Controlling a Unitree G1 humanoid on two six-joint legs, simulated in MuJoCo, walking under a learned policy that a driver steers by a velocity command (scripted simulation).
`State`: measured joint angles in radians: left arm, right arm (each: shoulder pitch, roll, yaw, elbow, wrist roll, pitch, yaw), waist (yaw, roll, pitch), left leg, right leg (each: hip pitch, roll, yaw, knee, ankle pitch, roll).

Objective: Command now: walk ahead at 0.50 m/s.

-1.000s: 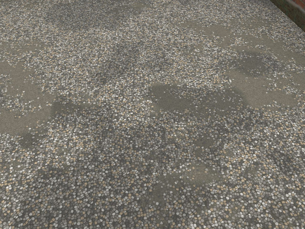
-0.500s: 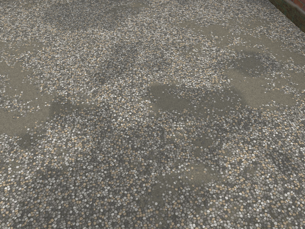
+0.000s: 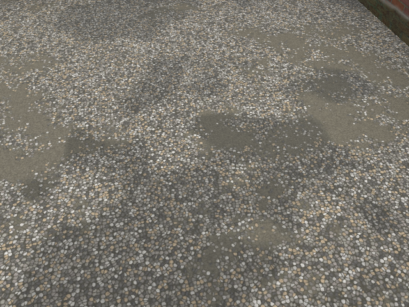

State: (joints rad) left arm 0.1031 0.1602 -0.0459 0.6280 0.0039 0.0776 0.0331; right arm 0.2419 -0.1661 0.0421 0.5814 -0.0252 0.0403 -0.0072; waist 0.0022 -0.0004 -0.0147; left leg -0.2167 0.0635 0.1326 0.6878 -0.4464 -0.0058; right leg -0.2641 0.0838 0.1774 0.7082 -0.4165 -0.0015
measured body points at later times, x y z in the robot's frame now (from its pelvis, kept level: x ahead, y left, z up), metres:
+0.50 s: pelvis +0.00 +0.00 +0.00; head -0.01 +0.00 +0.45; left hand +0.20 +0.20 -0.08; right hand +0.15 -0.21 -0.10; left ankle -0.05 +0.11 -0.72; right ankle -0.02 -0.13 -0.72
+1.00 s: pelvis +0.01 +0.00 +0.01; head +0.00 +0.00 +0.46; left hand +0.16 +0.21 -0.10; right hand +0.13 -0.21 -0.10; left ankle -0.05 +0.11 -0.72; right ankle -0.02 -0.13 -0.72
